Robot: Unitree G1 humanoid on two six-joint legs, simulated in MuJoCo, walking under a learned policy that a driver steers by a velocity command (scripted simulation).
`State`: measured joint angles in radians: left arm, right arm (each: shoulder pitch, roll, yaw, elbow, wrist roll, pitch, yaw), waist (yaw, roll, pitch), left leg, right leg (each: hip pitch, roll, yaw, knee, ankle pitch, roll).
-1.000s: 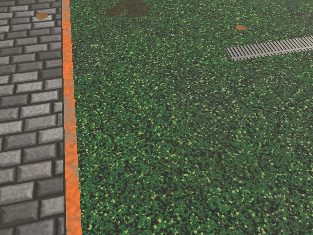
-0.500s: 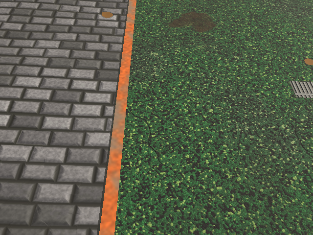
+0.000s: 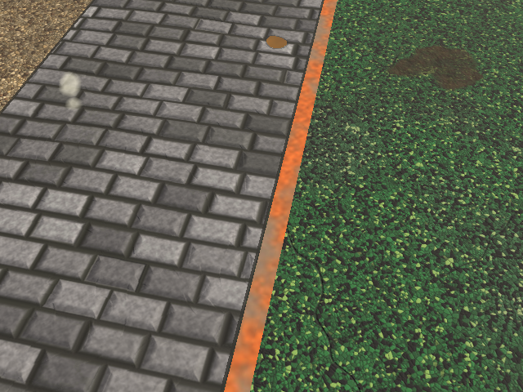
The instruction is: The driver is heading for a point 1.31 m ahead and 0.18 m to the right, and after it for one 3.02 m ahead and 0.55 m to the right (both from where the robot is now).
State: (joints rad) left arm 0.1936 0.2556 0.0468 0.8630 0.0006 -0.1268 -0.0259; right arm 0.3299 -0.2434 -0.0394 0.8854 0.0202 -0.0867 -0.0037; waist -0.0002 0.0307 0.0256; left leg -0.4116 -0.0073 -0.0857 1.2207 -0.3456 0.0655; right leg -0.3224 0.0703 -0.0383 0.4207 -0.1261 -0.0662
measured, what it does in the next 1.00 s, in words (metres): walks ahead: left foot, then right foot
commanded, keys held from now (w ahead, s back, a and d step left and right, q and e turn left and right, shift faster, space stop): w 1.00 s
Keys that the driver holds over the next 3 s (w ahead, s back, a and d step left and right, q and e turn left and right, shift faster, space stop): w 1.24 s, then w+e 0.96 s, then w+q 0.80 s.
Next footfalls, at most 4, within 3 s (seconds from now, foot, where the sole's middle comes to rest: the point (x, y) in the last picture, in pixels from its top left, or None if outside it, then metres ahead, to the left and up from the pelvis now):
0.38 left None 0.38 0.16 -0.77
0.94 right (304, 313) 0.69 -0.08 -0.77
1.48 left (222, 226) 0.98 0.16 -0.77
2.00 right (323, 179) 1.18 -0.17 -0.77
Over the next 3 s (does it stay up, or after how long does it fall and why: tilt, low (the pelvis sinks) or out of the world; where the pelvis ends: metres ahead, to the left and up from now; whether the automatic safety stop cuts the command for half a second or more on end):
stays up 1.60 -0.26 0.00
